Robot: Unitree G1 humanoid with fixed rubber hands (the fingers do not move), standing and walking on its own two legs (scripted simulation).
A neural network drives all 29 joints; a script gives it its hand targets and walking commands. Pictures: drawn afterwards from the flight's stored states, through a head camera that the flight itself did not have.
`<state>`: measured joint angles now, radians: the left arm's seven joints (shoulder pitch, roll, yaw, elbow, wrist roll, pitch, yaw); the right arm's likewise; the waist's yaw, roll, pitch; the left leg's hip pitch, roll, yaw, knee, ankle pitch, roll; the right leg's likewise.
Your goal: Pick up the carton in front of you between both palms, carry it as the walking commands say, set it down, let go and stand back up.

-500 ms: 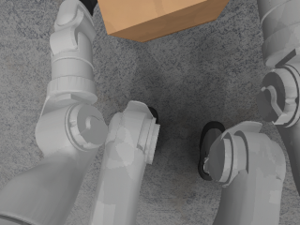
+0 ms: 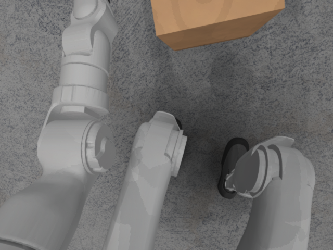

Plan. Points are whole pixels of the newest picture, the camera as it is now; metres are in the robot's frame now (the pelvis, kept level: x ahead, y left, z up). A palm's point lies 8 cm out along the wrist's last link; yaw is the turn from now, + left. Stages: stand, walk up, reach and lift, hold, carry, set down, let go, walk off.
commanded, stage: set down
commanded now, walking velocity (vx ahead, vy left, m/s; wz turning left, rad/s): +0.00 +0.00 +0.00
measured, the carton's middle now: out of the picture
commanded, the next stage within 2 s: let go in 0.76 s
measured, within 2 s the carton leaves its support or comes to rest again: neither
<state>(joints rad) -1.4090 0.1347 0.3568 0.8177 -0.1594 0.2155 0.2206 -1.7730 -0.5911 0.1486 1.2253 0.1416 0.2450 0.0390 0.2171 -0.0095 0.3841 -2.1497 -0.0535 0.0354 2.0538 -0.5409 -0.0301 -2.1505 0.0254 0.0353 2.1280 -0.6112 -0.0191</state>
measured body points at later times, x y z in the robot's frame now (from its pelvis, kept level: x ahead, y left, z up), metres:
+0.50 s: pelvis +0.02 -0.01 +0.13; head +0.37 -0.03 +0.41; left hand +0.54 +0.24 +0.03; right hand +0.66 -0.14 +0.03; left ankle +0.12 +0.12 -0.37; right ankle +0.10 -0.11 -0.37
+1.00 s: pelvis +0.05 +0.00 +0.25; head +0.35 -0.02 +0.58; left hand +0.51 +0.22 +0.15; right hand +0.61 -0.17 +0.15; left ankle +0.12 +0.12 -0.37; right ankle +0.10 -0.11 -0.37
